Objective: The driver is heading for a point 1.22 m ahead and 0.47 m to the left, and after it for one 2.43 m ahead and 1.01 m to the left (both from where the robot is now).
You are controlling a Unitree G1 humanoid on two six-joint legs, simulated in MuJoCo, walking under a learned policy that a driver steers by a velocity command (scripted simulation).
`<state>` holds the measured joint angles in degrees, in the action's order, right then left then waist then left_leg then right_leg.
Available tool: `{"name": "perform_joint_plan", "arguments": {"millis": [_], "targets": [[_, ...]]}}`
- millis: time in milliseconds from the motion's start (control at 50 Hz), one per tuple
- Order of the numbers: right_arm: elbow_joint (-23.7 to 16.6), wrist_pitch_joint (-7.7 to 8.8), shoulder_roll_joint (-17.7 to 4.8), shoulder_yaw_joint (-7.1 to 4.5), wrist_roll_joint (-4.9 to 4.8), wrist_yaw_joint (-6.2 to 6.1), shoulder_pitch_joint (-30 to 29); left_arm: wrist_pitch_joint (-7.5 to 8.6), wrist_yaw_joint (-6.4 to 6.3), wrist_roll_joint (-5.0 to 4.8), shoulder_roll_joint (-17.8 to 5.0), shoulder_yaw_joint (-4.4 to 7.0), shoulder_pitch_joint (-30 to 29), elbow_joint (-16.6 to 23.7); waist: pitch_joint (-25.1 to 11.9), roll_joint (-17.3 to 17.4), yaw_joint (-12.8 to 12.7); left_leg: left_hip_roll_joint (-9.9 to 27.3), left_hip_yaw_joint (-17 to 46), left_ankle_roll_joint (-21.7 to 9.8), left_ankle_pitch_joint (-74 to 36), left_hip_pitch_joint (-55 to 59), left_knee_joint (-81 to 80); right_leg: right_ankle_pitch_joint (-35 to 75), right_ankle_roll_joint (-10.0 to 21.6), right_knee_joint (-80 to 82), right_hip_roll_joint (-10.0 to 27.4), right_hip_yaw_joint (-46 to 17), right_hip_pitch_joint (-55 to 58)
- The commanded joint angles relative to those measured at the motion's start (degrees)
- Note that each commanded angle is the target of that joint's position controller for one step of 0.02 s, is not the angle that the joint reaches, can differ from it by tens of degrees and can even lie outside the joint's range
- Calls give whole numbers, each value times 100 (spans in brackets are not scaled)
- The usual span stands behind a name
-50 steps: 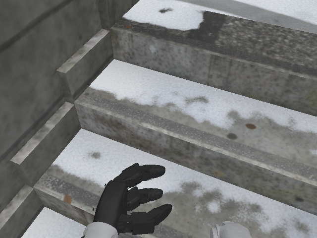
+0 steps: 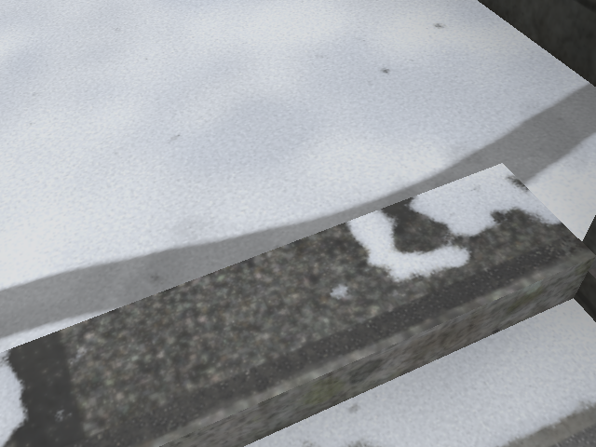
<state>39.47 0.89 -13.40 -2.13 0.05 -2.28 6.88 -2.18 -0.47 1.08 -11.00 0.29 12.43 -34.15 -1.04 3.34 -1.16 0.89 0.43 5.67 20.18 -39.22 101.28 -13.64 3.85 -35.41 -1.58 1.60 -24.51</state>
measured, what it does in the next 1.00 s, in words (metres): climbs: left foot, then right foot 0.15 m higher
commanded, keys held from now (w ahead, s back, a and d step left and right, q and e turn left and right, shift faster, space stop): shift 0.46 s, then w+shift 0.24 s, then w+q+shift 0.30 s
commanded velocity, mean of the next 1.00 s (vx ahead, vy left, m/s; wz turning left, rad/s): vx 0.33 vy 0.00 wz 0.06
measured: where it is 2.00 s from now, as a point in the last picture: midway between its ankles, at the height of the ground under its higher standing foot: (311, 218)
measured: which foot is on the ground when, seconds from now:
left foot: up 0.00-0.28, down 0.30-0.94, up 0.96-1.00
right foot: down 0.00-0.48, up 0.50-0.90, down 0.92-1.00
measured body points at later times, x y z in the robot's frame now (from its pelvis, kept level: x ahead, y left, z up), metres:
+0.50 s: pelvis +0.03 +0.06 +0.01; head +0.02 +0.08 +0.46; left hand +0.14 +0.28 -0.13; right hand +0.08 -0.16 -0.12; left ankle -0.03 +0.18 -0.73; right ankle +0.05 -0.09 -0.72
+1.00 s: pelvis +0.23 -0.09 +0.03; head +0.26 -0.10 +0.48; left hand +0.42 +0.13 -0.03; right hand +0.24 -0.35 -0.11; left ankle +0.01 +0.13 -0.58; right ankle +0.34 -0.22 -0.57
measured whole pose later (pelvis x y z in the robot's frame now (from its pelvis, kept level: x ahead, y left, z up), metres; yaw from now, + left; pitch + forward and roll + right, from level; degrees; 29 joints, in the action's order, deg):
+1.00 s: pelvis +0.23 -0.09 +0.03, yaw +6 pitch +3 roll +1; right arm 53.5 4.1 -12.8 -2.6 -1.8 0.4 24.7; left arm 5.1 0.9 -0.7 -9.6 -2.6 5.6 -31.6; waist 0.5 0.7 0.1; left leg 4.3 14.7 -3.5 12.0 -13.0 63.8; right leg -29.8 -0.7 -77.9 11.9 5.9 -50.9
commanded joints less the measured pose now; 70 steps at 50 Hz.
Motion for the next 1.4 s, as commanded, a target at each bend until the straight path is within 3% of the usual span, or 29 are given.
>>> {"name": "perform_joint_plan", "arguments": {"millis": [20,100,180,240,300,320,340,380,480,520,560,680,760,840,880,920,940,960,980,1000,1040,1060,1100,1140,1180,1280,1340,1360,1400], "targets": [[-395,10,-201,-12,30,-60,209,215,-77,129,-405,63,-434,488,-787,-496,174,150,529,15,-517,-595,500,2311,1260,1232,1545,-1990,1380],[-339,-167,-39,35,-9,-93,425,218,-131,149,-359,29,-350,248,-698,-813,145,99,582,89,-12,-290,369,3175,1341,1357,1507,-1495,1449],[-328,-308,173,93,55,-68,507,36,-135,56,-310,49,-989,471,-518,-1029,278,314,167,78,-56,1268,-3103,2496,976,1507,1057,-727,786],[-168,-315,165,30,1,-27,491,-67,-217,-3,-233,70,-273,234,-442,-1595,-90,191,-107,-2,368,1991,-5811,2468,971,1456,1292,-1171,1219],[237,-63,16,4,128,124,672,-4,-238,-213,-115,118,172,-39,-282,-871,-302,319,261,-334,-2388,2262,-8698,2304,284,624,840,-1087,2125],[397,-12,-327,-98,220,140,966,39,-172,-116,-161,195,796,-249,-623,262,-509,889,656,-460,-5405,3601,-7744,837,32,275,550,-847,1081],[493,-6,0,-35,227,167,866,14,-108,26,63,190,993,-476,-719,1046,-438,1053,602,-878,-5550,3752,-7549,-167,-303,691,511,-810,706],[594,12,186,-30,282,222,806,-28,-113,-93,-81,239,-177,-280,-253,526,25,774,589,-1044,-3482,2976,-7993,264,-502,641,487,-587,897],[877,97,47,-63,197,41,1135,-130,-174,-82,-112,333,-63,-593,-48,305,173,580,563,-1159,-1624,2878,-8478,77,-654,707,417,-444,1041],[900,48,-635,-274,32,-78,1582,-42,-191,-239,-387,451,-246,-630,390,673,509,1356,1838,-1934,2246,3095,-9404,-1201,-642,-680,81,106,-167],[812,107,-847,-330,43,-197,1474,165,-113,-310,-359,426,-727,-424,1043,728,619,2110,2736,-2430,2443,3377,-9745,-1143,-702,-2695,528,-300,-2025],[1438,238,168,-54,180,20,2755,701,119,-455,272,103,-855,73,662,101,649,1851,1725,-2224,469,5380,-9232,-908,-343,-8413,749,-666,-5936],[1315,124,-131,-30,19,-56,2364,713,135,-374,494,-277,-824,570,1034,-115,169,1994,1624,-1948,737,4323,-9592,-1384,-653,-8654,1372,-763,-6833],[1202,229,-453,-99,-273,-134,2007,739,239,-64,326,-463,-1804,1474,1092,10,65,1612,1037,-1760,988,1462,-11137,194,-557,-5576,1746,-115,-3445],[1221,243,-1055,-204,-251,-25,2309,763,242,-109,-3,-290,-1370,1300,32,471,-122,1295,735,-1843,-2796,1102,-10801,-1405,-501,-4180,646,1226,209],[1354,312,-1550,-203,130,156,2051,664,41,-517,-1249,357,908,858,-1244,1347,-1703,1331,591,-1355,-8345,2462,-7443,-1452,-246,-3138,208,253,1876],[937,455,-959,-162,-157,115,1665,645,-45,-179,-2200,661,2148,421,-2184,-558,-1859,651,1072,-951,-6048,1269,-5125,-3731,118,-932,1494,-3186,3067],[563,623,-108,-41,-180,216,1599,716,0,-17,-2472,607,2650,-20,-3099,-3389,-1256,-336,1510,-1118,-887,759,-2408,-5992,115,1811,2439,-5873,3465],[611,665,115,-112,-236,389,1816,763,68,-116,-1994,442,1847,31,-2757,-2730,-662,-510,2010,-1152,-1038,-38,-346,-6494,108,2367,2956,-6517,2688],[214,612,442,-39,-300,480,1125,766,141,-264,-1629,339,1245,-151,-1631,-2199,-376,-263,1522,-1192,-1339,-570,366,-5547,-12,2168,2954,-5575,1723],[-432,499,562,113,-262,612,154,719,246,135,-218,10,454,-692,-323,-1289,15,369,805,-1516,-2004,-1182,766,-3632,-63,824,2702,-2808,195],[-403,399,713,205,-321,712,332,704,279,182,151,-75,314,-752,-130,-1302,316,492,807,-1638,-1934,-1032,777,-2254,-323,368,2458,-1476,-74],[-401,86,702,214,-378,704,644,784,210,86,339,-114,353,-1112,175,-1186,603,333,696,-1666,-1664,-1470,1232,-2053,-271,1077,2586,-1032,-138],[-447,-179,670,226,-225,523,586,760,37,26,-6,-20,606,-1292,748,-970,582,251,509,-1366,-1071,-2054,1303,-1773,-139,1718,2677,-265,-75],[-513,-294,419,123,-91,433,418,709,-31,221,48,-109,363,-1248,911,-722,691,-30,295,-1251,-1498,-2471,2365,-741,-160,1864,2651,412,117],[-1454,-346,189,273,-342,510,-945,459,-138,331,-354,-133,431,-1169,1453,-367,698,124,-280,-1326,-1099,-3777,1277,304,-458,2279,1981,2026,1004],[-1668,-272,170,378,-275,575,-1187,458,-422,161,-1443,157,1047,-1203,708,-572,459,582,-1054,-1195,-548,-3057,-178,-103,24,3329,2148,2126,2239],[-1606,-289,104,355,-318,596,-1192,437,-391,139,-1388,164,822,-1169,706,-351,517,499,-1325,-1320,-377,-2196,-979,839,28,3219,1875,2467,2139],[-1340,-201,-361,10,-363,589,-186,469,-421,-59,-1884,237,533,-1048,-416,-1152,1276,-448,-1980,-1477,204,1038,-1303,8370,307,1936,1853,2450,1784]]}}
